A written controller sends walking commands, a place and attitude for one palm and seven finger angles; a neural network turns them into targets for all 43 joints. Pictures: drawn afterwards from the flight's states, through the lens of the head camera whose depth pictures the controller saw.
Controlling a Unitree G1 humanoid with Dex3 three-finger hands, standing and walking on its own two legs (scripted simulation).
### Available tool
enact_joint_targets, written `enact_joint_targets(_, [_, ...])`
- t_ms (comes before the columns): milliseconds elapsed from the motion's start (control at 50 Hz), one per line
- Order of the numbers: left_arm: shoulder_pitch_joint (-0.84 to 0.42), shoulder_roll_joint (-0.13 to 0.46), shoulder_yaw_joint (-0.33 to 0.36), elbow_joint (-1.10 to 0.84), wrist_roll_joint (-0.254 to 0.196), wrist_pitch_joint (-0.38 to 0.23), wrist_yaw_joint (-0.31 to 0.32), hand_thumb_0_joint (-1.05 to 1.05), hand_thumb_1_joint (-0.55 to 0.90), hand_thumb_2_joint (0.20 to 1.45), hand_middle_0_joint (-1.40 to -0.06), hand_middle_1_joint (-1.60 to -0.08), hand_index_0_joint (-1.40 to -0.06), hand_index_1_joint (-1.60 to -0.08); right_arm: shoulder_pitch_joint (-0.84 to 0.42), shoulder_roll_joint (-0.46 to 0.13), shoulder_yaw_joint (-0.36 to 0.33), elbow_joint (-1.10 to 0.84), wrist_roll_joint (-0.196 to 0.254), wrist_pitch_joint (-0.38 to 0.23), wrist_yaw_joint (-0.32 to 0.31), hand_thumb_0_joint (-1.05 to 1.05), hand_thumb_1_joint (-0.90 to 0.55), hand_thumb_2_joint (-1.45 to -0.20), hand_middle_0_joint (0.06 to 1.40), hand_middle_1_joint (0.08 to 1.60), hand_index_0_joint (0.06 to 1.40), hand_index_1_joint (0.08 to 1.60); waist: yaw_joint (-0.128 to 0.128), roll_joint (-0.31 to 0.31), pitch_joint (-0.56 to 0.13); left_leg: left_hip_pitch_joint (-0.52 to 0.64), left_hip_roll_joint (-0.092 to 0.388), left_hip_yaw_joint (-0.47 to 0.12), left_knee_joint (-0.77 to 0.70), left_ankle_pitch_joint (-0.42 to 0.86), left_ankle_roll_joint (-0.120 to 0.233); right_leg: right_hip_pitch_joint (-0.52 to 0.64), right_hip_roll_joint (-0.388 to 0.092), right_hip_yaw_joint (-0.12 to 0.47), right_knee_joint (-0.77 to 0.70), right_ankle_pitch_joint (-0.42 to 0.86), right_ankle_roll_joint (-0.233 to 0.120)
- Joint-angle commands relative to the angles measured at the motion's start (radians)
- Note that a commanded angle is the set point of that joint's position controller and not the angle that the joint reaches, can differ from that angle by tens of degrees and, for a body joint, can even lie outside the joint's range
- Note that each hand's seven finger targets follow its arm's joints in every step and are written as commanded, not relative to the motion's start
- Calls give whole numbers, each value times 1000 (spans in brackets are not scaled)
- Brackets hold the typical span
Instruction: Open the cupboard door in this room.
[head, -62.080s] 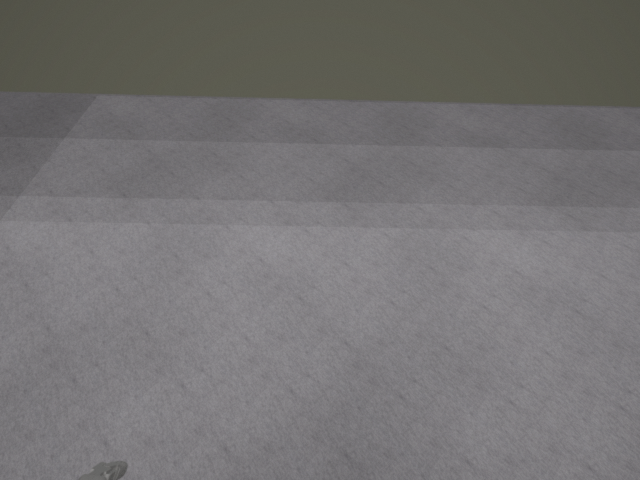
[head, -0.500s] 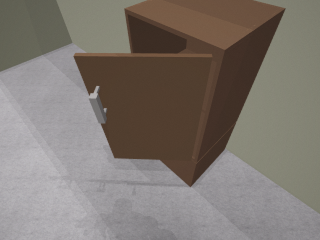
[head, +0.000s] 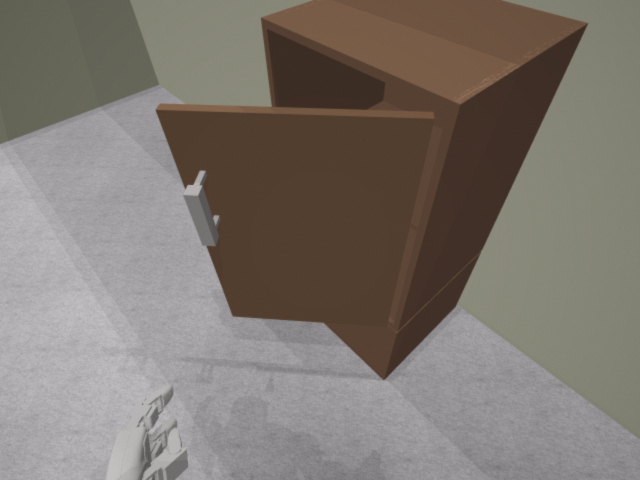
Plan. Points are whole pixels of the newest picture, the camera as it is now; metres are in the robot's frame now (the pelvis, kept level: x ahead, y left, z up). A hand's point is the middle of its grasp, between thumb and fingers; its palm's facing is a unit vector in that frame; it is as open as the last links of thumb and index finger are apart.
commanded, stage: raise the hand with hooked fingers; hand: left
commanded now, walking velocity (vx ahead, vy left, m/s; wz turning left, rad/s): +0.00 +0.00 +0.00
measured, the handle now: (206, 208) +0.53 +0.23 +0.01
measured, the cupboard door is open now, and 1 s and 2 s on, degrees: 42 42 42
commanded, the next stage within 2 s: move the hooked fingers beside the handle in 1.96 s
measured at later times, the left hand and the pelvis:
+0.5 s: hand (159, 435) +0.18 +0.21 -0.04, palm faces -0.04 -1.00 -0.04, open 9.9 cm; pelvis -0.04 +0.01 -0.08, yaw +1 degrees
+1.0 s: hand (119, 397) +0.22 +0.26 +0.00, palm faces -0.02 -1.00 -0.06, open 12.8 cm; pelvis -0.03 +0.03 -0.05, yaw +1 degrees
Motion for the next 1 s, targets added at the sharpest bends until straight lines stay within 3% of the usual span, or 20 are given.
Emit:
enact_joint_targets(0, [168,80,146,-76,-81,-273,-140,0,713,820,-213,-420,-213,-420,-140,-161,-72,-283,-8,-123,21,0,-900,-900,200,300,200,300,49,-189,-38,-347,-20,-51,124,143,-5,-75,-8,40,79,4,6])
enact_joint_targets(20, [189,64,137,-104,-101,-354,-200,0,690,810,-215,-435,-215,-435,-148,-154,-69,-319,-11,-126,37,0,-900,-900,200,300,200,300,60,-181,-95,-396,-34,-37,174,124,-11,-87,-7,49,138,-3,3])
enact_joint_targets(60, [170,75,151,-110,-129,-517,-323,0,643,790,-218,-465,-218,-465,-177,-161,-79,-370,-10,-130,59,0,-900,-900,200,300,200,300,62,-167,-132,-527,-45,-24,292,65,-19,-156,-14,92,231,-36,-3])
enact_joint_targets(100, [122,167,210,-81,-139,-625,-444,0,597,770,-222,-495,-222,-495,-171,-179,-88,-406,-2,-132,75,0,-900,-900,200,300,200,300,51,-119,-172,-616,-49,-30,403,29,-17,-202,-35,172,290,-60,-13])
enact_joint_targets(140, [62,180,218,-147,-189,-593,-509,0,550,750,-225,-525,-225,-525,-194,-188,-84,-483,18,-120,66,0,-900,-900,200,300,200,300,58,-129,-234,-688,-62,-12,451,-27,1,-210,-43,220,286,-168,-2])
enact_joint_targets(200, [-145,223,231,-318,-247,-514,-516,0,480,720,-230,-570,-230,-570,-192,-193,-73,-545,30,-111,40,0,-900,-900,200,300,200,300,25,-83,-253,-716,-54,-29,492,-117,18,-286,-31,247,262,-392,5])
enact_joint_targets(260, [-181,245,227,-520,-210,-500,-455,0,410,690,-235,-615,-235,-615,-120,-171,-65,-528,17,-106,28,0,-900,-900,200,300,200,300,13,62,-372,-629,-28,-52,502,38,23,-247,-3,183,351,-150,-2])
enact_joint_targets(300, [-251,256,202,-591,-188,-491,-427,0,363,670,-238,-645,-238,-645,-104,-176,-51,-505,5,-100,23,0,-900,-900,200,300,200,300,-19,51,-371,-624,-14,-77,514,78,25,-274,15,145,396,-65,-4])
enact_joint_targets(380, [-212,240,179,-515,-160,-419,-429,0,270,630,-245,-705,-245,-705,-107,-174,-42,-468,11,-99,16,0,-900,-900,200,300,200,300,-24,79,-333,-616,-9,-102,477,83,18,-313,24,82,400,-53,-1])
enact_joint_targets(400, [-212,257,193,-474,-171,-385,-445,0,247,620,-247,-720,-247,-720,-112,-180,-36,-471,8,-96,13,0,-900,-900,200,300,200,300,-19,71,-319,-622,-8,-108,473,83,17,-311,32,73,405,-56,-5])
enact_joint_targets(480, [-125,275,256,-449,-192,-288,-447,0,153,580,-253,-780,-253,-780,-129,-166,-35,-490,18,-88,10,0,-900,-900,200,300,200,300,19,2,-389,-625,-19,-105,418,84,14,-216,20,65,364,-65,10])
enact_joint_targets(500, [-115,297,290,-415,-206,-267,-449,0,130,570,-255,-795,-255,-795,-137,-165,-30,-493,12,-84,10,0,-900,-900,200,300,200,300,35,3,-367,-628,-19,-109,409,106,9,-203,26,56,369,-47,-1])
enact_joint_targets(580, [-113,289,306,-442,-217,-278,-422,0,37,530,-262,-855,-262,-855,-128,-160,-28,-495,9,-87,13,0,-900,-900,200,300,200,300,30,-51,-357,-626,-20,-109,379,88,8,-203,19,49,342,-81,9])
enact_joint_targets(660, [-136,289,293,-443,-214,-318,-428,0,-57,490,-268,-915,-268,-915,-102,-175,-25,-489,6,-99,15,0,-900,-900,200,300,200,300,20,2,-329,-588,-18,-109,362,92,3,-240,22,36,343,-78,2])
enact_joint_targets(700, [-172,296,287,-431,-217,-325,-434,0,-103,470,-272,-945,-272,-945,-94,-187,-24,-485,6,-102,13,0,-900,-900,200,300,200,300,10,-10,-297,-584,-16,-116,356,86,1,-252,27,31,340,-87,-3])
enact_joint_targets(720, [-189,305,288,-441,-212,-331,-441,0,-127,460,-273,-960,-273,-960,-83,-192,-25,-480,7,-104,11,0,-900,-900,200,300,200,300,6,4,-318,-558,-14,-115,353,100,1,-254,27,30,341,-71,-2])
enact_joint_targets(760, [-190,324,302,-432,-211,-327,-445,0,-173,440,-277,-990,-277,-990,-73,-196,-25,-480,8,-105,9,0,-900,-900,200,300,200,300,9,30,-321,-548,-15,-114,345,100,0,-244,22,31,332,-71,0])
enact_joint_targets(800, [-238,353,321,-418,-219,-323,-453,0,-220,420,-280,-1020,-280,-1020,-69,-205,-24,-478,10,-100,4,0,-900,-900,200,300,200,300,8,9,-295,-545,-14,-121,338,111,-3,-234,30,28,330,-61,-6])
enact_joint_targets(920, [-284,374,331,-430,-217,-308,-465,0,-360,360,-290,-1110,-290,-1110,-50,-204,-19,-471,11,-91,4,0,-900,-900,200,300,200,300,11,100,-336,-437,-5,-126,322,271,-20,-203,35,19,324,49,-6])
enact_joint_targets(980, [-296,382,341,-373,-217,-282,-472,0,-430,330,-295,-1155,-295,-1155,-53,-207,-17,-471,14,-82,3,0,-900,-900,200,300,200,300,7,69,-298,-452,-2,-124,309,251,-19,-198,33,15,307,49,-2])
